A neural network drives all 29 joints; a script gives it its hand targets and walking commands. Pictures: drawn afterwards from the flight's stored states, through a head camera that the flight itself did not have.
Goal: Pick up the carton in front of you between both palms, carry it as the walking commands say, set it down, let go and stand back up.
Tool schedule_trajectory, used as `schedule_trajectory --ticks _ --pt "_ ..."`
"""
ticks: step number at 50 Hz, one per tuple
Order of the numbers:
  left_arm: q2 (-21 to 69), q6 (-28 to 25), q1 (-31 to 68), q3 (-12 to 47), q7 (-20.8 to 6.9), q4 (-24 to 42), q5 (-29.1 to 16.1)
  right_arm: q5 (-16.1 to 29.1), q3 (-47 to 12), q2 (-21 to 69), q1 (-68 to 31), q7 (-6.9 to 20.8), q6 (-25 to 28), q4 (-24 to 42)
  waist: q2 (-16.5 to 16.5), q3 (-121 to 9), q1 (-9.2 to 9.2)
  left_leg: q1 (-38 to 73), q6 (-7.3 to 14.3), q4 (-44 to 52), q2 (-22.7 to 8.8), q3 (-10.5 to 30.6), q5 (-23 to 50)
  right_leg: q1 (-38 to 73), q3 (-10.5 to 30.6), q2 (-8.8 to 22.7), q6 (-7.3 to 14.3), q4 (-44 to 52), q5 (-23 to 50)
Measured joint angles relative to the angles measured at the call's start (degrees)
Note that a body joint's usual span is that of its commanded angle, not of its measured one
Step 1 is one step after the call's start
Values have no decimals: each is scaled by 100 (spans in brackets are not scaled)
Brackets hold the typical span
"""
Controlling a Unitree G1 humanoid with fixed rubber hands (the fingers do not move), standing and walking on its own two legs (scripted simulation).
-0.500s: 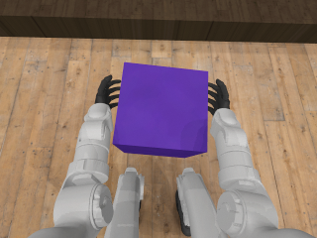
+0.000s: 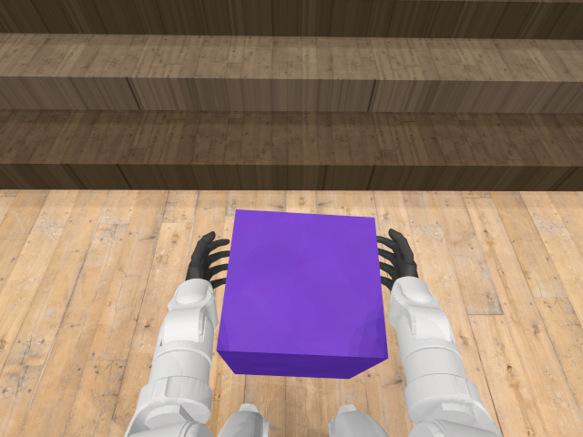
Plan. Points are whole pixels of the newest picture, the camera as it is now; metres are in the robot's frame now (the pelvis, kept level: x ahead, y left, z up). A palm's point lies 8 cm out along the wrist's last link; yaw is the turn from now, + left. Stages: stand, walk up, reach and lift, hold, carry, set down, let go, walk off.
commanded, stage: reach and lift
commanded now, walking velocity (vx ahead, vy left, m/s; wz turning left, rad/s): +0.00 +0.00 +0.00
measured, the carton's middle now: (298, 302) +0.33 +0.00 -0.10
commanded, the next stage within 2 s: hold in 1.36 s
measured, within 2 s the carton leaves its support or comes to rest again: neither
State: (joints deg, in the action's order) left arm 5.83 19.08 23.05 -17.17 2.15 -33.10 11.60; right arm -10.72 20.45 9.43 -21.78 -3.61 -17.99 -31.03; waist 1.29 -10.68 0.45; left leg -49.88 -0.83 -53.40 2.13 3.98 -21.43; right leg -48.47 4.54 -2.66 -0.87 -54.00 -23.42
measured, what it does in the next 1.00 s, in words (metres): rises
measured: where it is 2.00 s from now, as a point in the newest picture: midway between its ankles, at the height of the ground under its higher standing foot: outside the picture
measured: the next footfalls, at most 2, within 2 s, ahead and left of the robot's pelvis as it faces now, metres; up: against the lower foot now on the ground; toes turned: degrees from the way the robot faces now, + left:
none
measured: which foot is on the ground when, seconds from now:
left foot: down 0.00-1.00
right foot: down 0.00-1.00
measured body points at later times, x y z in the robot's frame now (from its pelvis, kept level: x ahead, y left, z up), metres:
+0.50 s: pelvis +0.01 +0.00 +0.06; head -0.03 +0.00 +0.51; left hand +0.31 +0.15 +0.07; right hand +0.32 -0.15 +0.08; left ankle +0.04 +0.13 -0.68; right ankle +0.02 -0.13 -0.68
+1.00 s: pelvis +0.01 +0.00 +0.06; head -0.01 +0.00 +0.51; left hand +0.32 +0.15 +0.09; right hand +0.33 -0.15 +0.09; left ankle +0.04 +0.13 -0.68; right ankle +0.02 -0.13 -0.68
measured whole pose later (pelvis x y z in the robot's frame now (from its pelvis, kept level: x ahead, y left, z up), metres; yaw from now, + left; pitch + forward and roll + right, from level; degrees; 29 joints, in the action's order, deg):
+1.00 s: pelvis +0.01 +0.00 +0.06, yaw +0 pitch -4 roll +0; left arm 9.4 37.1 17.6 -15.5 0.2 -19.8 17.8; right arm -17.8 17.3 9.8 -19.0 0.4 -35.6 -21.4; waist 0.8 0.3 -0.1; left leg -8.1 -0.5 -23.1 1.3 4.3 -10.7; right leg -6.9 5.1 -1.2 -0.4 -23.8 -12.6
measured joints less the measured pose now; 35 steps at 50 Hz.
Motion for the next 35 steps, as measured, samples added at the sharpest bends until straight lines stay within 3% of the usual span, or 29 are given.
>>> schedule_trajectory --ticks 7,19,26,35 --pt "127 329 -464 109 9 375 38 -87 -219 2 393 54 -338 277 -12 212 -50 1426 8 1072 -34 -8 317 1402 43 43 27 1046 319" --pt "282 1353 -818 273 -37 1100 331 -368 -475 -45 557 229 -1354 766 -50 641 -68 3540 7 2535 -92 34 842 3517 41 96 66 2514 850" --pt "366 1593 -491 -29 -190 926 656 -720 -169 52 221 350 -1576 575 -61 938 -67 3847 3 2630 -96 49 935 3824 29 97 71 2604 935" --pt "406 1600 -299 -162 -242 1026 712 -793 -33 114 34 386 -1570 674 -68 1152 -61 3866 4 2656 -99 45 1000 3846 36 95 61 2642 1009"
